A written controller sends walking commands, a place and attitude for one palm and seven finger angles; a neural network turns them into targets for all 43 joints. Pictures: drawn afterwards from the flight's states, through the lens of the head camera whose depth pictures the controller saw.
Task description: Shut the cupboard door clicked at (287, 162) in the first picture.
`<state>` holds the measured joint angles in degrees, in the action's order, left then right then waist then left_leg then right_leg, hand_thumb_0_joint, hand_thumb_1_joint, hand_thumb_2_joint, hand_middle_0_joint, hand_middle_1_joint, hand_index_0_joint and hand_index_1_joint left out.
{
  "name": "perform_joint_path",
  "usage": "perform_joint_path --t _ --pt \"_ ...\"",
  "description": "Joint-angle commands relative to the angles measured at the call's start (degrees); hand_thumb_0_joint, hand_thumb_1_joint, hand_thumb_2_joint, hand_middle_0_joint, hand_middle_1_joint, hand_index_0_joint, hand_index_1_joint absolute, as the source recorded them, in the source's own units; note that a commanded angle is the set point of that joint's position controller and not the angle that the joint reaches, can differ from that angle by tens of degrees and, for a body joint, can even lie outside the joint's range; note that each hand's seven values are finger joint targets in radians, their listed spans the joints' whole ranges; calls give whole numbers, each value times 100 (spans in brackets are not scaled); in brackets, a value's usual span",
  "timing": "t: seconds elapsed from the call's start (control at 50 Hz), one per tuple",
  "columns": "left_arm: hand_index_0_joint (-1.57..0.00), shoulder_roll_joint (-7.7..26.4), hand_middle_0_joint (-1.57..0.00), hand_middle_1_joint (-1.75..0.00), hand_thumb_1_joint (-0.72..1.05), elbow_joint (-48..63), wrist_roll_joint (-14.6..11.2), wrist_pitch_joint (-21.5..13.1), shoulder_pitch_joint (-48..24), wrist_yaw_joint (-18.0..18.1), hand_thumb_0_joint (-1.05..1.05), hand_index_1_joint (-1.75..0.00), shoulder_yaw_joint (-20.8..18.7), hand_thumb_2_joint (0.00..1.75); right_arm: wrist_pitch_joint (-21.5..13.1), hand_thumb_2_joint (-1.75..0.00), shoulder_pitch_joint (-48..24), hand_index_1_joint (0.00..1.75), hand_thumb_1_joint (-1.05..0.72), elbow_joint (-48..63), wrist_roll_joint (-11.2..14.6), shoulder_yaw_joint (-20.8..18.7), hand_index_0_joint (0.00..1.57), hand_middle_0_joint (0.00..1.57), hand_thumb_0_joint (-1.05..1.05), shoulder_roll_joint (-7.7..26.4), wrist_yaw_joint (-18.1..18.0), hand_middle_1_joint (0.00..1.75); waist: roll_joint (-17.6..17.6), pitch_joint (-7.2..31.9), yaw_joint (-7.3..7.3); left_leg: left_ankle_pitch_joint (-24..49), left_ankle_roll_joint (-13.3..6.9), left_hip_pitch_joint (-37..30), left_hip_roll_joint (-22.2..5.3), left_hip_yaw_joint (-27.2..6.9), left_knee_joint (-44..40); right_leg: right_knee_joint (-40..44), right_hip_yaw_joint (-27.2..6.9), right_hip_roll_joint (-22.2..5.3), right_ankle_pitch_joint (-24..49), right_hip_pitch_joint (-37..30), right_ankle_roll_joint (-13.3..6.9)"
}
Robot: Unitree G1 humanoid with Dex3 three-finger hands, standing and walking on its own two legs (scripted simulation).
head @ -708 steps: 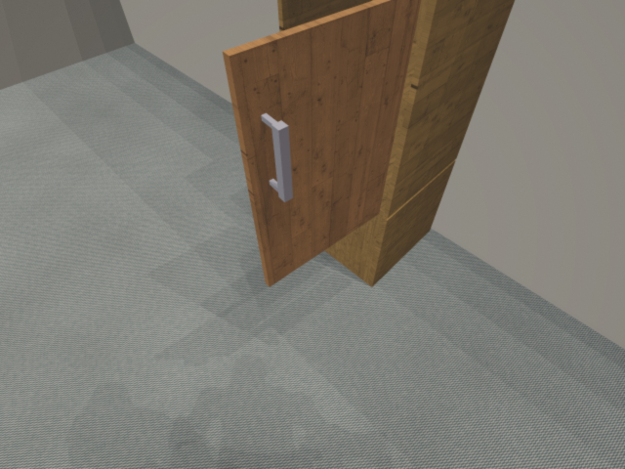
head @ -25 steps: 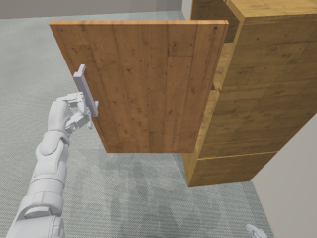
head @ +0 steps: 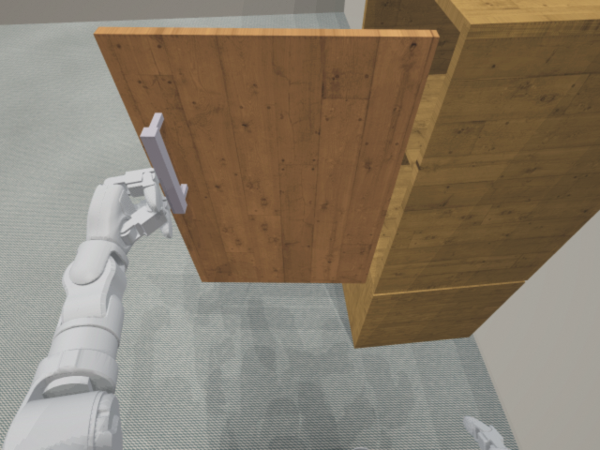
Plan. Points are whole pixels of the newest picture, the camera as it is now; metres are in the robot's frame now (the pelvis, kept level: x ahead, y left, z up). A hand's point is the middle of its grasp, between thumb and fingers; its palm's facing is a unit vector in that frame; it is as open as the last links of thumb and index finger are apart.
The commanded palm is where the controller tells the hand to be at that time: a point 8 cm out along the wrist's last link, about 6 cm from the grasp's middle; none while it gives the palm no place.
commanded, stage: push the door shut along its arc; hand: left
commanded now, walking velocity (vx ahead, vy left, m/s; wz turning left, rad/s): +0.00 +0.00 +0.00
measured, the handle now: (169, 166) +0.50 +0.21 +0.09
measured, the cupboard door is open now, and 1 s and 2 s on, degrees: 84 67 55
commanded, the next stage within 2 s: pull the fist back off the door in 1.66 s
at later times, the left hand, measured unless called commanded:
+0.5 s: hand (172, 177) +0.47 +0.19 +0.09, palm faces -0.13 -0.99 +0.00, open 3.1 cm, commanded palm +0.47 +0.23 +0.09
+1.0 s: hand (200, 151) +0.52 +0.16 +0.10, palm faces -0.28 -0.96 +0.00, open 3.5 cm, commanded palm +0.53 +0.20 +0.09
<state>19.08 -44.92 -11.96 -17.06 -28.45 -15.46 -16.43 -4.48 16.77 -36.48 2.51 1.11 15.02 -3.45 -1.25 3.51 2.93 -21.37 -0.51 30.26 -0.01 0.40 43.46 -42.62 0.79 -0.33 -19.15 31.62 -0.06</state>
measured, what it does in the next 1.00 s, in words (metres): stands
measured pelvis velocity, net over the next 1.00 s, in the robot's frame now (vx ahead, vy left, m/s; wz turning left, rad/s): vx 0.00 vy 0.01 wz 0.00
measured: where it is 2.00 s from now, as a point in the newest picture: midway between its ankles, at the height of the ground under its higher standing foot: outside the picture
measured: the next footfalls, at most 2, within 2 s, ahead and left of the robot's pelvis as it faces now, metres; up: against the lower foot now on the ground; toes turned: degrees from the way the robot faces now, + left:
none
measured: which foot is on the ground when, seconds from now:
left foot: down 0.00-1.00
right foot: down 0.00-1.00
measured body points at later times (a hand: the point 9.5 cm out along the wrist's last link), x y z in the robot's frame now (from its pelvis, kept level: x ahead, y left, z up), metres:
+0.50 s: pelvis +0.00 +0.01 -0.01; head +0.09 +0.02 +0.43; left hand +0.47 +0.25 +0.10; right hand +0.02 -0.26 -0.13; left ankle +0.00 +0.11 -0.71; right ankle +0.02 -0.12 -0.71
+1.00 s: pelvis +0.00 +0.01 -0.03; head +0.12 +0.03 +0.41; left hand +0.53 +0.21 +0.10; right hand -0.01 -0.26 -0.13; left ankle +0.00 +0.11 -0.71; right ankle +0.02 -0.12 -0.71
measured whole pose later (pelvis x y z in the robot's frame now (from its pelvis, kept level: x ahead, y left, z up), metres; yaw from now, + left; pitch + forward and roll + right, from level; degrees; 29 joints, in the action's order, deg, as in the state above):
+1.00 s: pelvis +0.00 +0.01 -0.03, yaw +0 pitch +19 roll -3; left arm 32.7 -72.8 -8.2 -13.3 -64.3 -27.6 -14.7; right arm -2.5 23.0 -39.6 0.1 2.2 16.7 -2.3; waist -1.7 3.9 10.7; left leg -24.6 -1.4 49.2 -0.4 -1.2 54.4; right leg -49.7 2.3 0.0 -20.8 48.3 0.7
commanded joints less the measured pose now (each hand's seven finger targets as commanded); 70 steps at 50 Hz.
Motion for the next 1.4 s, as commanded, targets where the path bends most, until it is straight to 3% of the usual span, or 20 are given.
perform_joint_path --t 0.0,0.12,0.16,0.22,0.32,0.4,0.42,0.48,0.52,0.56,0.7,0.74,0.86,0.96,1.0,1.04,1.08,1.14,1.22,1.38 --pt "-130 1488 -130 -150 90 744 -64 -414 -2981 -120 0 -150 -290 90 -212 -90 210 30 -90 503 17 -290 20 20 0 844 -104 30 87 1619 217 872 -64 -510 20 -46 -543 517 -58 66 1038 -721 -79" --pt "-130 1901 -130 -150 90 11 14 -474 -3412 -424 0 -150 -485 90 -139 -90 443 30 -90 463 -32 -277 20 20 0 920 -102 30 -35 1975 245 1211 -72 -445 8 -84 -356 308 -57 76 1353 -716 -117" --pt "-130 1691 -130 -150 90 -47 -3 -470 -3739 -576 0 -150 -235 90 -133 -90 481 30 -90 469 -16 -269 20 20 0 916 -85 30 -150 1967 362 1262 -58 -464 2 -109 -306 269 -34 88 1378 -500 -115" --pt "-130 1914 -130 -150 90 -335 -35 -464 -3844 -675 0 -150 -431 90 -91 -90 658 30 -90 403 -45 -310 20 20 0 990 -89 30 -2 2082 384 1383 -76 -431 -19 -138 -203 224 -17 109 1446 -446 -119" --pt "-130 1787 -130 -150 90 -605 28 -415 -4575 -817 0 -150 -143 90 -44 -90 857 30 -90 282 -48 -313 20 20 0 1044 -80 30 -325 2046 617 1316 -59 -527 -46 -258 -109 152 53 144 1139 154 -138" --pt "-130 1703 -130 -150 90 -591 86 -427 -4966 -856 0 -150 -38 90 -41 -90 1015 30 -90 187 -91 -352 20 20 0 1078 -32 30 -574 2433 692 1579 -11 -923 -85 -383 -24 83 106 166 1111 467 -149" --pt "-130 1630 -130 -150 90 -670 73 -411 -5031 -875 0 -150 20 90 -16 -90 1097 30 -90 148 -101 -353 20 20 0 1088 -31 30 -398 2420 760 1713 -37 -932 -88 -403 18 69 131 186 1196 488 -148" --pt "-130 1659 -130 -150 90 -880 137 -356 -5275 -912 0 -150 66 90 14 -90 1164 30 -90 101 -106 -356 20 20 0 1106 -9 30 -412 2352 828 1519 -37 -810 -101 -408 43 86 128 202 1035 646 -137" --pt "-130 1977 -130 -150 90 -978 164 -346 -5414 -928 0 -150 -141 90 40 -90 1252 30 -90 65 -122 -346 20 20 0 1158 -15 30 -465 2380 831 1526 -54 -746 -90 -416 81 49 129 208 1044 635 -166" --pt "-130 1808 -130 -150 90 -946 211 -335 -5657 -988 0 -150 77 90 47 -90 1262 30 -90 73 -129 -331 20 20 0 1134 3 30 -629 2411 904 1591 -34 -829 -109 -446 100 28 141 214 1027 798 -160" --pt "-130 2124 -130 -150 90 -1426 267 -193 -6053 -1128 0 -150 -38 90 67 -90 1420 30 -90 29 -144 -300 20 20 0 1220 -1 30 -413 2291 1082 1278 -96 -439 -109 -427 242 4 114 242 851 992 -149" --pt "-130 2069 -130 -150 90 -1385 277 -193 -6260 -1197 0 -150 42 90 55 -90 1457 30 -90 18 -165 -301 20 20 0 1217 3 30 -745 2476 1074 1488 -58 -692 -114 -480 307 -66 153 256 882 1156 -170" --pt "-130 1849 -130 -150 90 -1297 249 -94 -6651 -1329 0 -150 241 90 61 -90 1594 30 -90 -67 -213 -324 20 20 0 1217 17 30 -787 2851 1206 1984 -58 -1000 -144 -549 508 -151 194 289 1100 1382 -164" --pt "-130 2022 -130 -150 90 -1524 311 55 -6993 -1303 0 -150 152 90 80 -90 1641 30 -90 -124 -230 -299 20 20 0 1231 1 30 -816 2741 1284 1938 -85 -775 -129 -523 622 -208 186 298 1125 1480 -165" --pt "-130 2464 -130 -150 90 -1623 363 94 -6928 -1232 0 -150 -207 90 89 -90 1703 30 -90 -72 -251 -292 20 20 0 1254 8 30 -678 2832 1225 1923 -107 -549 -118 -483 641 -234 167 295 1214 1254 -161" --pt "-130 2515 -130 -150 90 -1458 466 22 -7005 -1227 0 -150 -142 90 106 -90 1701 30 -90 -35 -257 -278 20 20 0 1223 19 30 -1048 3149 1161 2270 -72 -739 -107 -499 739 -344 152 304 1406 1284 -179" --pt "-130 2427 -130 -150 90 -1612 518 55 -7037 -1222 0 -150 -68 90 120 -90 1719 30 -90 -54 -271 -288 20 20 0 1216 35 30 -899 3002 1244 2184 -86 -650 -126 -490 795 -339 160 317 1381 1356 -159" --pt "-130 2883 -130 -150 90 -1815 528 129 -7162 -1286 0 -150 -339 90 161 -90 1738 30 -90 18 -257 -249 20 20 0 1260 -6 30 -749 3031 1260 2002 -129 -247 -94 -395 838 -375 109 332 1480 1085 -147" --pt "-130 3023 -130 -150 90 -1842 578 142 -7334 -1344 0 -150 -343 90 164 -90 1816 30 -90 55 -253 -233 20 20 0 1248 -34 30 -798 3108 1325 1998 -151 -79 -86 -342 939 -454 111 349 1599 1008 -153" --pt "-130 2842 -130 -150 90 -2195 653 364 -7926 -1438 0 -150 -29 90 156 -90 1896 30 -90 -110 -277 -220 20 20 0 1281 -57 30 -886 2943 1575 1712 -164 89 -135 -374 1109 -481 148 378 1250 1520 -133"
